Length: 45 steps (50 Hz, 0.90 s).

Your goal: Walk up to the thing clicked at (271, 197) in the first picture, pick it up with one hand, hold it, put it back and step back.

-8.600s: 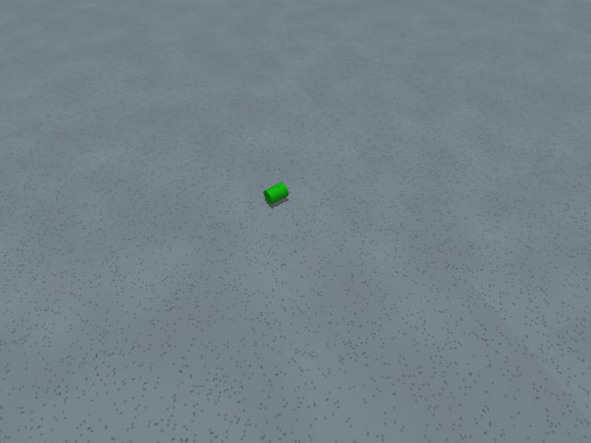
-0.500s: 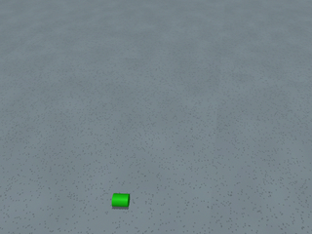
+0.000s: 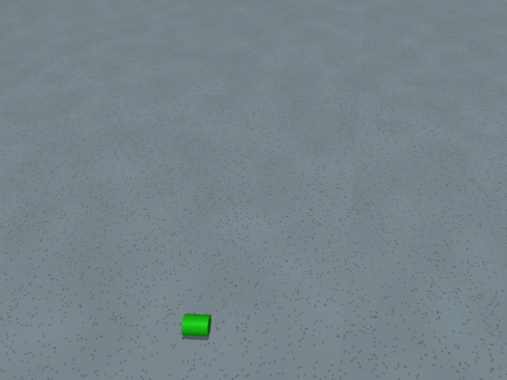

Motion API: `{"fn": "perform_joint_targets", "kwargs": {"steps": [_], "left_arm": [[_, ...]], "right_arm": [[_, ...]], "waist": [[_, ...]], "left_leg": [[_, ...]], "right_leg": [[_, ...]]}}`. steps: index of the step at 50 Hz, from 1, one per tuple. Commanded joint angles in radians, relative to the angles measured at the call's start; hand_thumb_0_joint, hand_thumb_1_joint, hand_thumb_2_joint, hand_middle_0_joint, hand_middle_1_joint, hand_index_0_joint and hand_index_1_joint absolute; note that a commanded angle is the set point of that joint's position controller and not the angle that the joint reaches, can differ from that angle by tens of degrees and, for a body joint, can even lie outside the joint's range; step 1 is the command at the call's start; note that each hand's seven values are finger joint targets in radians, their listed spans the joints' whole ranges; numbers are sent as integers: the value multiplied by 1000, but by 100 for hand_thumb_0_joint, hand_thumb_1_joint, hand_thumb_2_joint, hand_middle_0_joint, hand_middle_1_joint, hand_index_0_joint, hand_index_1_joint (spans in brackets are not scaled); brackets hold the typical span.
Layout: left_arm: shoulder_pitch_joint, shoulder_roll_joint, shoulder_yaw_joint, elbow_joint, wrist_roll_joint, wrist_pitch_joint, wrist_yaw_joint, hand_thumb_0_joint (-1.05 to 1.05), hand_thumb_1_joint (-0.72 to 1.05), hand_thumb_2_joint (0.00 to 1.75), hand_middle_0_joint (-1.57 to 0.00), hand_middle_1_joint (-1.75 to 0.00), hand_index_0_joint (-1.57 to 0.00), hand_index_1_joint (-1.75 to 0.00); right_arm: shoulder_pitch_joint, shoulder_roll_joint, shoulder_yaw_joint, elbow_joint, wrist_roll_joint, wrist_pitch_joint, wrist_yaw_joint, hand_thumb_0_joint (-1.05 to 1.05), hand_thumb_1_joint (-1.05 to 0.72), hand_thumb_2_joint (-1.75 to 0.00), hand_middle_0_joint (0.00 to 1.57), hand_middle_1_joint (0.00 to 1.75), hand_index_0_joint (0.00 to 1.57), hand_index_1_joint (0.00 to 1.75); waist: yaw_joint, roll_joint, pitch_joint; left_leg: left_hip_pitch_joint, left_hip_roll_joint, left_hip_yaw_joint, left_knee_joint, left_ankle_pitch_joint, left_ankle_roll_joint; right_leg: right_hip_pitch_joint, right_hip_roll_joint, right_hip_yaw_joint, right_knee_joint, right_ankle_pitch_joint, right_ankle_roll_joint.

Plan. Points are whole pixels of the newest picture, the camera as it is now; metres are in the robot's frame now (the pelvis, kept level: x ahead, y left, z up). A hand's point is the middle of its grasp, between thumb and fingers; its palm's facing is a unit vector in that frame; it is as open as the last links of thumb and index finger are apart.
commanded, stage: stand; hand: left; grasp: from above
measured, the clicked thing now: (196, 324) +0.42 +0.26 -0.75
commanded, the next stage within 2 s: rise first in 0.68 s
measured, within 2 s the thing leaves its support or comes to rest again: neither
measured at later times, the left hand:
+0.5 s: hand out of the picture +0.07 +0.25 -0.16, palm faces -0.03 -0.94 -0.35, open 7.4 cm
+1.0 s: hand out of the picture +0.15 +0.25 -0.17, palm faces -0.02 -0.94 -0.34, open 8.4 cm
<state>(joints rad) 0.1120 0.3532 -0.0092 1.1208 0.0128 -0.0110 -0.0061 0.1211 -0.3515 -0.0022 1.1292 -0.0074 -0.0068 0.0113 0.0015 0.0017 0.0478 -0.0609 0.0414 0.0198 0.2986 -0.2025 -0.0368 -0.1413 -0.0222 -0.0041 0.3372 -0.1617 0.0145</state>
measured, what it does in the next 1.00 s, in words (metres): stands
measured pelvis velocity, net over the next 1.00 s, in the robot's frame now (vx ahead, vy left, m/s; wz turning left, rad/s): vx -0.01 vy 0.00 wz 0.02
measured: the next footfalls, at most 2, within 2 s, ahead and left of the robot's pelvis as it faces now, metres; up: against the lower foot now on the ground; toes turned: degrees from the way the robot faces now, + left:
none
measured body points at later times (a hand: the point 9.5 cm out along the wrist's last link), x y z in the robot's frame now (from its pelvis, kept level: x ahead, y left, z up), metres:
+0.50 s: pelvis +0.00 +0.00 +0.00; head +0.01 +0.00 +0.45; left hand +0.08 +0.30 -0.13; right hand +0.07 -0.30 -0.14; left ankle -0.02 +0.14 -0.75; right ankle +0.01 -0.13 -0.75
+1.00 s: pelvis -0.01 +0.00 -0.02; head +0.05 +0.00 +0.43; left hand +0.15 +0.30 -0.14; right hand +0.09 -0.27 -0.14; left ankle -0.02 +0.14 -0.75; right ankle +0.01 -0.13 -0.75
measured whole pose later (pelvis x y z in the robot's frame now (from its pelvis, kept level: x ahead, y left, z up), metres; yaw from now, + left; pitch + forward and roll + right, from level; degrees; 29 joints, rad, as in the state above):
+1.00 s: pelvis -0.01 +0.00 -0.02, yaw +1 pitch +6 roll +0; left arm -0.07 0.34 0.13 1.07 0.10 -0.03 -0.04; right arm 0.19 -0.27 -0.02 0.85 0.03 -0.06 -0.02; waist -0.02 -0.01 0.03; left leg -0.37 0.03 0.00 0.56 -0.30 -0.03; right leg -0.43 -0.03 -0.02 0.57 -0.25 0.01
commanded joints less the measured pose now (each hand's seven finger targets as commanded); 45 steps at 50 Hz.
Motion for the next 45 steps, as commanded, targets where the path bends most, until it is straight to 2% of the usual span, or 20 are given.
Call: {"fn": "perform_joint_targets", "kwargs": {"steps": [1,10,13,19,30,38,39,40,41,42,43,44,45], "left_arm": [[-30,222,45,-57,-2,-21,15,0,90,90,-20,-30,-20,-30],[-32,221,45,-59,-2,-23,16,0,90,90,-20,-30,-20,-30],[-27,219,43,-56,-6,-22,15,0,90,90,-20,-30,-20,-30],[-28,217,45,-58,-4,-20,15,0,90,90,-20,-30,-20,-30],[-32,219,46,-57,-4,-19,13,0,90,90,-20,-30,-20,-30],[-24,219,47,-54,-2,-20,15,0,90,90,-20,-30,-20,-30],[-30,221,48,-55,-2,-20,15,0,86,92,-20,-38,-21,-37],[-381,43,54,-406,-47,-110,30,0,78,90,-24,-44,-21,-45],[-452,100,73,-333,-45,-100,35,0,70,87,-25,-49,-22,-52],[-285,183,131,-144,-25,-57,38,0,62,85,-26,-54,-24,-56],[-206,196,150,-97,-12,-42,24,0,54,85,-28,-58,-25,-61],[-276,219,155,-124,15,-42,14,0,46,83,-25,-66,-25,-68],[-304,260,184,-146,34,-52,6,0,38,81,-27,-74,-28,-73]], "right_arm": [[-26,-211,-46,-60,-4,-16,-16,0,-90,-90,20,30,20,30],[-22,-214,-47,-61,-4,-16,-17,0,-90,-90,20,30,20,30],[-22,-209,-44,-58,-3,-16,-15,0,-90,-90,20,30,20,30],[-31,-213,-45,-63,-3,-16,-16,0,-90,-90,20,30,20,30],[-25,-210,-41,-62,-4,-17,-17,0,-90,-90,20,30,20,30],[-30,-214,-44,-63,-2,-17,-18,0,-90,-90,20,30,20,30],[-23,-212,-44,-64,-3,-17,-18,0,-89,-90,20,30,20,30],[-18,-34,7,-336,64,-71,-38,0,-94,-91,20,30,20,30],[25,-62,1,-285,66,-72,-48,0,-90,-90,20,30,20,30],[48,-94,-12,-271,64,-62,-54,0,-89,-89,20,30,20,30],[52,-96,-29,-296,61,-54,-53,0,-87,-89,20,30,20,30],[66,-97,-43,-318,50,-57,-57,0,-88,-89,20,30,20,30],[87,-97,-57,-326,47,-64,-64,0,-89,-90,20,30,20,30]], "waist": [[-5,-4,-69],[-5,-4,-85],[-1,0,-59],[0,4,-69],[-3,1,-60],[-2,-10,-74],[-6,-13,-78],[-109,26,2],[-79,-21,-38],[-62,-52,-26],[-25,-36,-32],[-35,-56,-107],[-24,-45,-171]], "left_leg": [[-19,100,-68,-44,108,45],[-13,101,-67,-36,136,45],[-25,100,-71,-46,129,43],[-16,99,-69,-42,141,42],[-23,99,-68,-44,108,43],[-4,101,-70,-38,142,45],[-9,100,-65,-36,141,46],[-180,-53,44,51,12,49],[-171,-53,42,65,-4,55],[-206,-57,37,85,-30,56],[-234,-55,42,114,-7,51],[-242,-57,40,147,12,55],[-246,-55,32,175,46,54]], "right_leg": [[31,-110,86,-50,139,-34],[47,-113,86,-42,173,-36],[33,-107,81,-49,149,-34],[35,-108,78,-40,164,-36],[33,-110,88,-50,146,-35],[32,-108,82,-43,172,-34],[43,-111,83,-39,182,-36],[-164,8,-3,6,55,-11],[-100,5,-13,5,5,-6],[-119,15,-25,19,-48,-15],[-127,13,-26,45,-46,-18],[-124,9,-23,73,-23,-15],[-121,7,-21,114,34,-13]]}}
